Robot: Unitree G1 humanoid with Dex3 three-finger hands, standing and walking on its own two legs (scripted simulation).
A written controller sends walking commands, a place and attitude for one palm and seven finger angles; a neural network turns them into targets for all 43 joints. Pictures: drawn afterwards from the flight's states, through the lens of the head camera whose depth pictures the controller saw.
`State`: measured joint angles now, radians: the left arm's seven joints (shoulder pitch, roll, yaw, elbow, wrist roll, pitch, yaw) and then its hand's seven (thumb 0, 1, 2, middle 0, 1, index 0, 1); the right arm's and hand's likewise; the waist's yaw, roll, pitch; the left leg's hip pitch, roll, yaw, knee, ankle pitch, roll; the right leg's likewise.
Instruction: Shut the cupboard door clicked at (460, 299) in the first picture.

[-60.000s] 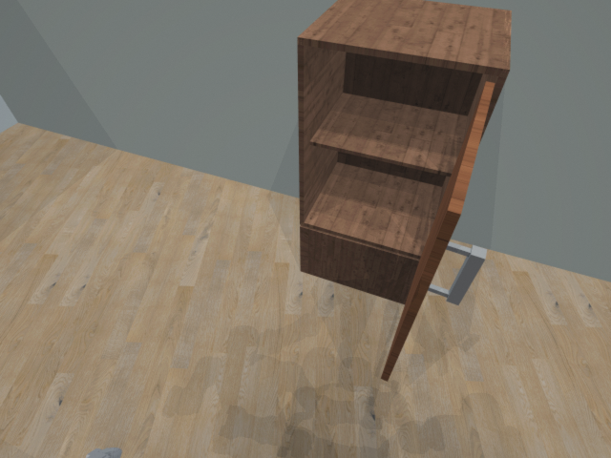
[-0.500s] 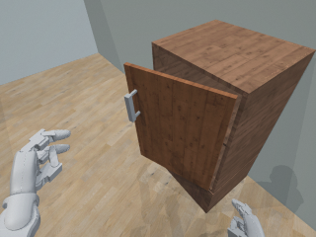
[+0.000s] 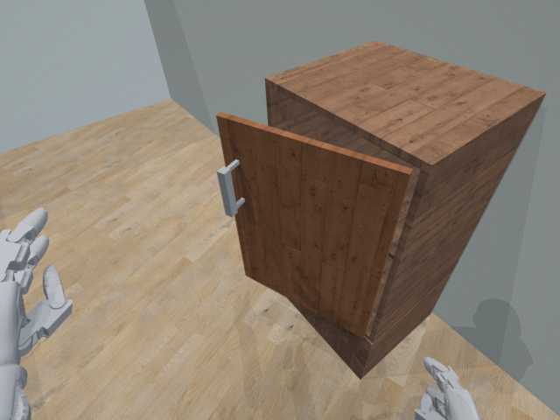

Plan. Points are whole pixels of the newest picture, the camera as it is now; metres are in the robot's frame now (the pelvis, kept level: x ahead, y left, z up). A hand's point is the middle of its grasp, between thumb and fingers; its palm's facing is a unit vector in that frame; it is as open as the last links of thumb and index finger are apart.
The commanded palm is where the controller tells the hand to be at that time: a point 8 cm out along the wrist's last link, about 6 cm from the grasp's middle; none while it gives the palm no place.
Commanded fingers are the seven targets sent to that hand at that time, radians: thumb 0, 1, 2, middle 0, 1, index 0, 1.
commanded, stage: draw the hand back to the body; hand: left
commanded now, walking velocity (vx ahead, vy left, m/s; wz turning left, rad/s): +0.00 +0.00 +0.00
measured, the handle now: (233, 188) +0.63 +0.20 -0.04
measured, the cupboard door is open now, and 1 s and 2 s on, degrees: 20 20 20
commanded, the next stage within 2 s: step back with the hand held close in 0.02 s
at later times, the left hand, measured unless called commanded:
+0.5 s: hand (38, 310) +0.18 +0.29 +0.15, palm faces +0.38 -0.77 -0.52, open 7.4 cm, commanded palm +0.12 +0.32 +0.17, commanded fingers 0.00 0.90 0.90 -0.20 -0.30 -0.20 -0.30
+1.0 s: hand out of the picture +0.10 +0.28 +0.16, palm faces +0.49 -0.76 -0.44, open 7.4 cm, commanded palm +0.04 +0.32 +0.17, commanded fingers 0.00 0.90 0.90 -0.20 -0.30 -0.20 -0.30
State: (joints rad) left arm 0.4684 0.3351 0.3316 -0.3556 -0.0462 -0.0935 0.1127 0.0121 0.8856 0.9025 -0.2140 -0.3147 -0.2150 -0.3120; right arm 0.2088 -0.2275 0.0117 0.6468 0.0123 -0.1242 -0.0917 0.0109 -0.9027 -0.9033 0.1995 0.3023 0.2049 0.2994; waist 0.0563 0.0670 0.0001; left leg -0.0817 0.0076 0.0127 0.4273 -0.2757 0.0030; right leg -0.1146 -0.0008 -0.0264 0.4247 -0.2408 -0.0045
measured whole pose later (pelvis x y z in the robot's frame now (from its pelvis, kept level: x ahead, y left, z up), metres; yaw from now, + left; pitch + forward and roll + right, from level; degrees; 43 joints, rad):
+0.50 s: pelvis -0.02 +0.03 +0.00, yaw -1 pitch +1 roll -1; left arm 0.55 0.42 0.40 -0.42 -0.06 -0.15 0.13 0.01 0.88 0.90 -0.21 -0.31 -0.21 -0.30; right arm 0.19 -0.25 -0.02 0.58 0.02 0.01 -0.10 0.01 -0.90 -0.90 0.20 0.30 0.20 0.30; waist 0.00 0.05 -0.01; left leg -0.25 -0.02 0.04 0.51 -0.27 0.04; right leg -0.27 -0.03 0.00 0.47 -0.21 0.03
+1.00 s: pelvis -0.10 +0.02 -0.02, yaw +1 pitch -1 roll -1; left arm 0.49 0.40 0.44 -0.47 -0.01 -0.24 0.17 0.01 0.88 0.90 -0.21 -0.31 -0.21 -0.30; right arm 0.25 -0.23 0.01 0.59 0.01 -0.07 -0.09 0.01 -0.90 -0.90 0.20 0.30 0.21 0.30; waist 0.00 0.00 0.00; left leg -0.43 0.00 0.02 0.70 -0.31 0.04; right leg -0.42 -0.01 -0.03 0.60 -0.17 0.01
